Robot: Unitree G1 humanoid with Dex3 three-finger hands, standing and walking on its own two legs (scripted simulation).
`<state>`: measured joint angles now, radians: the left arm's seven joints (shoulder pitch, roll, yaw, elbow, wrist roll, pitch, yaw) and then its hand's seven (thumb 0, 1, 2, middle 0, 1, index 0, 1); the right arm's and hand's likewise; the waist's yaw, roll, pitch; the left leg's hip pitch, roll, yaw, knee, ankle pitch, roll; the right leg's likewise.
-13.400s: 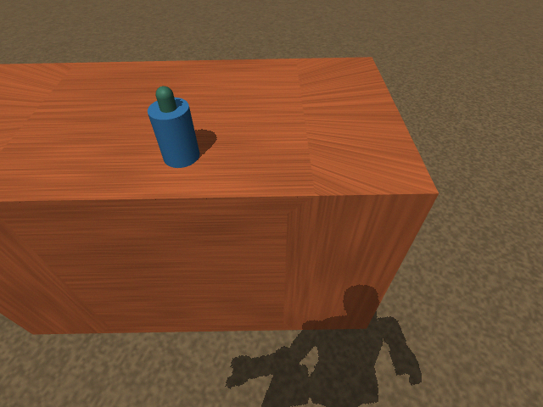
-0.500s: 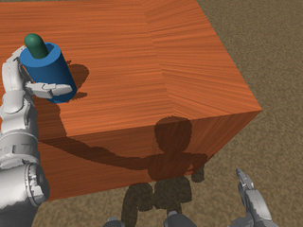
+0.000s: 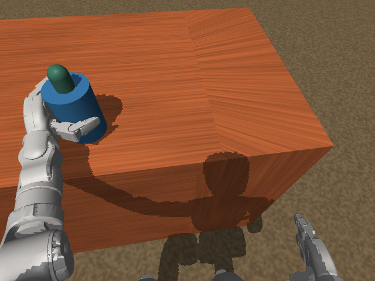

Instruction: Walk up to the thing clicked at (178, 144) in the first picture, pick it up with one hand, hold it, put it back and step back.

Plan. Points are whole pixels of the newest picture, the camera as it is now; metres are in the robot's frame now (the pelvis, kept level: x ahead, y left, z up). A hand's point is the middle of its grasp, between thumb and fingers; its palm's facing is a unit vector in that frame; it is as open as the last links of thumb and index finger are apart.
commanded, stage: settle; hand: left
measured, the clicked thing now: (73, 102) +0.47 +0.20 +0.12
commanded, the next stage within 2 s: lift in 0.72 s
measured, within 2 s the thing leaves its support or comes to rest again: leaves its support in 0.16 s
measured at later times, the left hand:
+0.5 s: hand (63, 105) +0.44 +0.20 +0.14, palm faces +0.19 -0.98 -0.03, open 11.5 cm
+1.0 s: hand (59, 94) +0.44 +0.20 +0.17, palm faces +0.19 -0.98 -0.03, open 11.6 cm
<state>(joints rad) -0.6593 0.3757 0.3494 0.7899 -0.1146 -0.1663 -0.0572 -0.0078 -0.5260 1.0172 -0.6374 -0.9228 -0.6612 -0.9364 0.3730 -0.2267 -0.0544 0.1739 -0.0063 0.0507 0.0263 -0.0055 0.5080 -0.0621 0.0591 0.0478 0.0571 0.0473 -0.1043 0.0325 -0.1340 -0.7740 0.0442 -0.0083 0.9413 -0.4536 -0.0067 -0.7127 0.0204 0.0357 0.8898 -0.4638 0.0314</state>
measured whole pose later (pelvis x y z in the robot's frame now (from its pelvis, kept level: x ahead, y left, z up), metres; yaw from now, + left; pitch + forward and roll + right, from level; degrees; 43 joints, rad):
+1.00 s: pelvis -0.02 +0.00 +0.02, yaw +1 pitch +10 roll -1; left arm -0.74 0.38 0.29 0.81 -0.13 -0.04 -0.01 -0.01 -0.60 1.12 -0.62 -1.00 -0.64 -1.01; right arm 0.32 -0.23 -0.06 0.35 0.02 -0.04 -0.05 -0.01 0.52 -0.06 0.06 0.05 0.06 0.05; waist -0.08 0.03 -0.10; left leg -0.60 0.03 -0.01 0.79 -0.36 -0.01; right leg -0.54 0.01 0.03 0.75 -0.38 0.03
